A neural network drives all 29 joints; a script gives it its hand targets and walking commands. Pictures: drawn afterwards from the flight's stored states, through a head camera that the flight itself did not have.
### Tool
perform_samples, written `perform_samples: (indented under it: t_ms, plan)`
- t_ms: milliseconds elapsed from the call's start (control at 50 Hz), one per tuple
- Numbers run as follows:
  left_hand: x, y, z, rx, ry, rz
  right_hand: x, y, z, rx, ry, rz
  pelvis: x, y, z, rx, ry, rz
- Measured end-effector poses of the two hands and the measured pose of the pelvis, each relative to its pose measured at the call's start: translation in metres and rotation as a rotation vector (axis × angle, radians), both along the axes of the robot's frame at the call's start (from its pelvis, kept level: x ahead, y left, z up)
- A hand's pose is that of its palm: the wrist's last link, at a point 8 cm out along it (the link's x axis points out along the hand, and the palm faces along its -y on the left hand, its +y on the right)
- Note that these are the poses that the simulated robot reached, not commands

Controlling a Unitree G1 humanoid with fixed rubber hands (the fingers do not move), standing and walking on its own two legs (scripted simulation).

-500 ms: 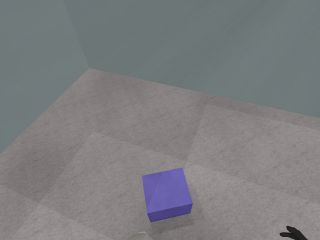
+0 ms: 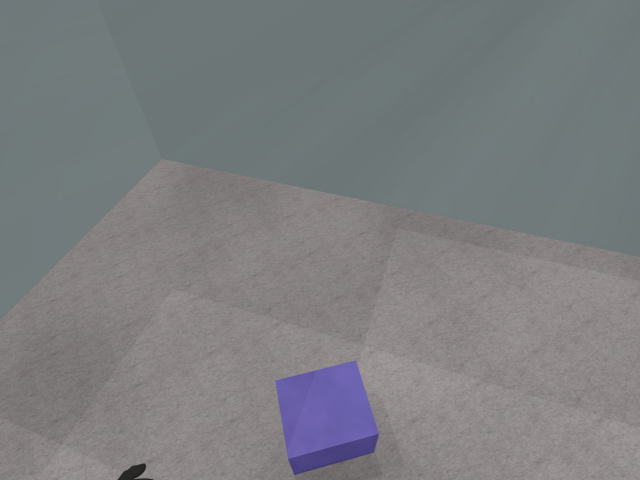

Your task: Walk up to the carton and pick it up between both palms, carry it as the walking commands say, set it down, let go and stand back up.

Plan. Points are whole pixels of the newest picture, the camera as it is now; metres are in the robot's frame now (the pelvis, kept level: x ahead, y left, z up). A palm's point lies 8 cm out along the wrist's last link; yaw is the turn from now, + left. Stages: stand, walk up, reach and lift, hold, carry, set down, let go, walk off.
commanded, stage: walk up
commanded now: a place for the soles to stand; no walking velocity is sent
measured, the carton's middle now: (325, 417) +0.42 +0.05 -0.69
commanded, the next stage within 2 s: none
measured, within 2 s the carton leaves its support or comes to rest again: neither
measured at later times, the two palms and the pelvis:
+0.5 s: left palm out of the picture +0.08 +0.32 -0.12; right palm out of the picture +0.09 -0.28 -0.11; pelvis +0.01 +0.02 +0.00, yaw -1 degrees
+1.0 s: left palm out of the picture +0.07 +0.30 -0.13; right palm out of the picture +0.11 -0.34 -0.12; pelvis +0.02 -0.02 -0.02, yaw +7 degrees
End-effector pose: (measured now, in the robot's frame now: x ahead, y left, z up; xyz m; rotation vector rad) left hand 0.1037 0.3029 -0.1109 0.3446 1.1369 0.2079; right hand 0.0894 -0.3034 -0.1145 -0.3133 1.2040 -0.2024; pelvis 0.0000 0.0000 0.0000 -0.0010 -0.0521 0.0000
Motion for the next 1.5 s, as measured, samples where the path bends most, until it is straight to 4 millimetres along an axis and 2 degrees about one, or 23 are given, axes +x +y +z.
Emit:
perform_samples:
  t_ms: [120, 300, 620, 740, 840, 920, 1000, 1140, 1220, 1380, 1500]
  plan:
    - [-0.003, 0.002, -0.003, -0.016, 0.026, 0.0, -0.004, 0.005, 0.004, -0.007, 0.009, -0.013, 0.003, 0.006, 0.002, -0.001, 0.0, -0.003]
    - [-0.017, 0.008, -0.007, -0.022, 0.07, 0.015, -0.006, 0.015, 0.003, 0.001, 0.021, -0.019, 0.005, 0.013, 0.003, -0.002, 0.0, -0.008]
    - [-0.029, 0.017, -0.007, -0.014, 0.088, 0.027, 0.001, 0.024, 0.002, 0.009, -0.002, -0.012, 0.007, 0.018, 0.002, 0.0, 0.005, -0.005]
    - [-0.026, 0.017, -0.007, -0.014, 0.041, 0.074, -0.005, 0.006, 0.002, -0.037, 0.001, 0.028, 0.008, 0.005, -0.003, 0.018, 0.03, 0.044]
    - [-0.036, 0.007, -0.008, -0.018, 0.034, 0.108, -0.003, -0.017, 0.001, -0.066, 0.03, 0.043, 0.013, -0.008, -0.006, -0.005, 0.039, 0.08]
    - [-0.041, 0.0, -0.015, -0.034, 0.05, 0.139, 0.008, -0.025, 0.0, -0.087, 0.04, 0.089, 0.018, -0.012, -0.01, -0.003, 0.031, 0.11]
    - [-0.036, -0.007, -0.022, -0.032, 0.037, 0.162, 0.021, -0.033, -0.003, -0.109, 0.023, 0.132, 0.02, -0.02, -0.018, 0.016, 0.039, 0.131]
    - [-0.027, -0.031, -0.016, -0.016, -0.034, 0.172, 0.044, -0.052, -0.011, -0.107, 0.027, 0.163, 0.026, -0.045, -0.021, 0.003, 0.03, 0.185]
    - [-0.032, -0.043, -0.014, -0.031, -0.04, 0.203, 0.066, -0.048, -0.01, -0.086, 0.017, 0.21, 0.032, -0.05, -0.018, 0.005, 0.013, 0.222]
    - [-0.046, -0.056, -0.025, -0.055, 0.0, 0.282, 0.107, -0.032, -0.01, -0.049, -0.043, 0.298, 0.038, -0.06, -0.019, 0.03, 0.006, 0.233]
    - [-0.059, -0.071, -0.015, -0.053, 0.036, 0.291, 0.133, -0.024, -0.007, 0.001, -0.062, 0.296, 0.043, -0.069, -0.009, 0.008, 0.0, 0.254]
